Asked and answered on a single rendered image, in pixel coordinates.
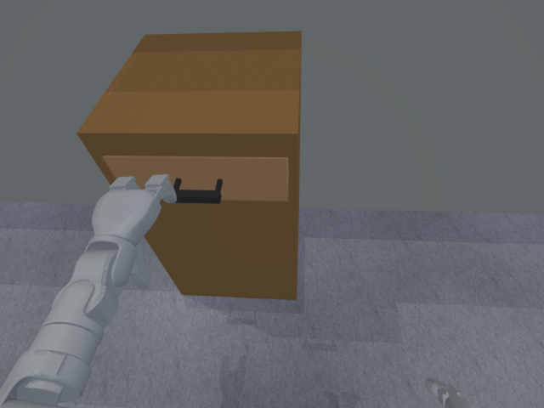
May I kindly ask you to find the robot left hand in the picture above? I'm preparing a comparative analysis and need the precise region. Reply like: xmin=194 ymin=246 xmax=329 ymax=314
xmin=92 ymin=174 xmax=177 ymax=289

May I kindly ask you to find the handle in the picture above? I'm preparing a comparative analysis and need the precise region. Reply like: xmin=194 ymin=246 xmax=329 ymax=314
xmin=173 ymin=178 xmax=223 ymax=204

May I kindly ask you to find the left robot forearm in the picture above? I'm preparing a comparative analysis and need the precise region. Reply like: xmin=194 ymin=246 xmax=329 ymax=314
xmin=0 ymin=235 xmax=137 ymax=407

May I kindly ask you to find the drawer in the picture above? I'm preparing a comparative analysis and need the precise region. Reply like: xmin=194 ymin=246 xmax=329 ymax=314
xmin=103 ymin=156 xmax=289 ymax=201

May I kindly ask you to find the robot right hand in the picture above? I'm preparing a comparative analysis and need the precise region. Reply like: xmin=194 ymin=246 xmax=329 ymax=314
xmin=425 ymin=378 xmax=473 ymax=408

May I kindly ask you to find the cabinet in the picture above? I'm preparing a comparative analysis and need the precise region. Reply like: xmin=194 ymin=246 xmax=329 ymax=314
xmin=77 ymin=31 xmax=302 ymax=300

